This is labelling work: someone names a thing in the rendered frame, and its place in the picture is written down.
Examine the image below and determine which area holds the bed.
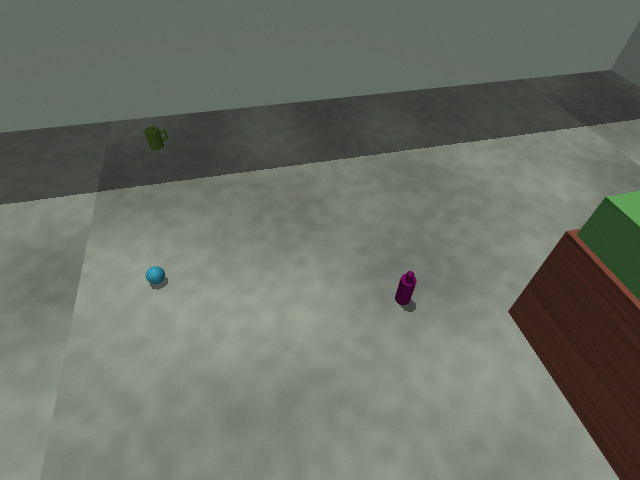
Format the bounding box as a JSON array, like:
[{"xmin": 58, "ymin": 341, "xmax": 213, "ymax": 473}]
[{"xmin": 508, "ymin": 191, "xmax": 640, "ymax": 480}]

